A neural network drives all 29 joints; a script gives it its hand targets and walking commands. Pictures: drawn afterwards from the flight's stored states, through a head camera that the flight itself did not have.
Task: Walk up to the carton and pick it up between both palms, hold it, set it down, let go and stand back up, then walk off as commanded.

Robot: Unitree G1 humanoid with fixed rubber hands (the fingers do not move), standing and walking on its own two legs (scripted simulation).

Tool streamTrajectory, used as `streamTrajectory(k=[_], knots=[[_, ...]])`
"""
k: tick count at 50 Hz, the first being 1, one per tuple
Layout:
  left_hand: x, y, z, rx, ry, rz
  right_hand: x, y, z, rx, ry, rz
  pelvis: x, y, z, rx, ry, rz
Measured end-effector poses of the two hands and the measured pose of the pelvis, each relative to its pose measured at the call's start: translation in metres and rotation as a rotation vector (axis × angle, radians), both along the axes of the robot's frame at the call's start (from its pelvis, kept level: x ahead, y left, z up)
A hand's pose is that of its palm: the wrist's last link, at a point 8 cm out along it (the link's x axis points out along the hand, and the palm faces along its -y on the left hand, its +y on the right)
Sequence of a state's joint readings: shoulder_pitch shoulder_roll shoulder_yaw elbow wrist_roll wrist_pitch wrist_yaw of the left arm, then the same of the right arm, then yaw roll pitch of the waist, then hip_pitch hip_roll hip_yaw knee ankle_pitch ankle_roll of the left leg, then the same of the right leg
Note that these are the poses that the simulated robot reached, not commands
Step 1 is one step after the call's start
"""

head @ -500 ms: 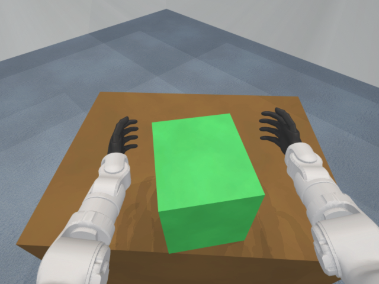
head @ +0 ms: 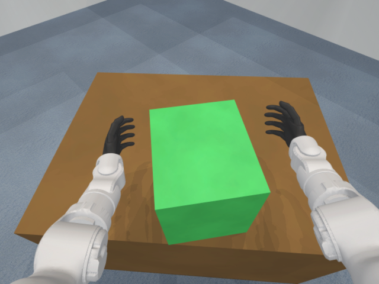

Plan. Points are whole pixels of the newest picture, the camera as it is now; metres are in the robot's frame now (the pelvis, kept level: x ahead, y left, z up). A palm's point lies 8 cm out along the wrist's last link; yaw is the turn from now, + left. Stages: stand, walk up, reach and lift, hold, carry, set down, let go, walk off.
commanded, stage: reach and lift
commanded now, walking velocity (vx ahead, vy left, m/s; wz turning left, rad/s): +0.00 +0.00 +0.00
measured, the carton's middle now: (200, 174) +0.40 +0.02 -0.05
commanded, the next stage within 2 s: none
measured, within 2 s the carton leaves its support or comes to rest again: neither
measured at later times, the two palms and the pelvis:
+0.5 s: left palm (133, 165) +0.40 +0.19 -0.03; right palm (274, 148) +0.47 -0.17 -0.01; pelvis +0.01 +0.00 -0.01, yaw +0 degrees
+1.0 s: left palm (139, 165) +0.40 +0.17 -0.02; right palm (260, 153) +0.45 -0.13 -0.01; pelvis +0.00 +0.00 -0.01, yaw +0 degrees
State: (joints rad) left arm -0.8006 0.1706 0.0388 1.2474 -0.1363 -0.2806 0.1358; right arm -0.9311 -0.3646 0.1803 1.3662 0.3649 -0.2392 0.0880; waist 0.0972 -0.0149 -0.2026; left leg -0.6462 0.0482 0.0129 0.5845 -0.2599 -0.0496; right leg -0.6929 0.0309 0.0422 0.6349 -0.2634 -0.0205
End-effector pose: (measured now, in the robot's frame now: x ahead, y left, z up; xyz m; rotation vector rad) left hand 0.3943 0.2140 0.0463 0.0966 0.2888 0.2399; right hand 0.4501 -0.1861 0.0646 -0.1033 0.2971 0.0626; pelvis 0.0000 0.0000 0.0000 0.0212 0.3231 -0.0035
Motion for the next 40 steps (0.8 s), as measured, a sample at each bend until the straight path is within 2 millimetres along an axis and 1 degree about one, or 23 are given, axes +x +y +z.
streamTrajectory(k=[4, 8, 13, 20, 23, 27, 31, 36, 40], knots=[[-0.002, 0.001, -0.017, -0.011, 0.010, 0.007, 0.003, 0.000, -0.014, 0.003, -0.001, 0.002, 0.000, 0.000, -0.003, 0.001, 0.063, 0.001], [-0.005, 0.001, -0.035, -0.010, 0.030, -0.001, 0.004, 0.001, -0.032, 0.004, 0.010, 0.003, 0.000, -0.001, -0.005, 0.001, 0.105, 0.002], [0.000, -0.004, -0.052, -0.020, 0.021, -0.014, 0.008, 0.007, -0.052, 0.011, 0.009, 0.012, 0.002, 0.001, -0.008, -0.001, 0.165, 0.002], [0.007, -0.016, -0.070, -0.069, 0.025, -0.005, 0.015, 0.018, -0.069, 0.027, -0.021, 0.010, 0.008, 0.002, -0.010, -0.002, 0.214, 0.002], [0.009, -0.023, -0.073, -0.095, 0.027, 0.004, 0.017, 0.020, -0.072, 0.040, -0.030, 0.005, 0.010, 0.002, -0.011, -0.002, 0.218, 0.002], [0.011, -0.031, -0.071, -0.122, 0.009, 0.015, 0.017, 0.021, -0.073, 0.054, -0.046, -0.012, 0.011, 0.001, -0.011, -0.002, 0.220, 0.002], [0.010, -0.035, -0.070, -0.136, 0.000, 0.038, 0.014, 0.025, -0.075, 0.047, -0.049, -0.003, 0.010, -0.001, -0.011, -0.002, 0.218, 0.000], [0.009, -0.039, -0.068, -0.140, -0.012, 0.046, 0.009, 0.037, -0.077, 0.061, -0.046, 0.009, 0.007, -0.002, -0.011, -0.001, 0.215, 0.000], [0.007, -0.042, -0.067, -0.148, -0.018, 0.052, 0.005, 0.051, -0.079, 0.078, -0.044, 0.017, 0.006, -0.002, -0.011, -0.001, 0.213, 0.000]])
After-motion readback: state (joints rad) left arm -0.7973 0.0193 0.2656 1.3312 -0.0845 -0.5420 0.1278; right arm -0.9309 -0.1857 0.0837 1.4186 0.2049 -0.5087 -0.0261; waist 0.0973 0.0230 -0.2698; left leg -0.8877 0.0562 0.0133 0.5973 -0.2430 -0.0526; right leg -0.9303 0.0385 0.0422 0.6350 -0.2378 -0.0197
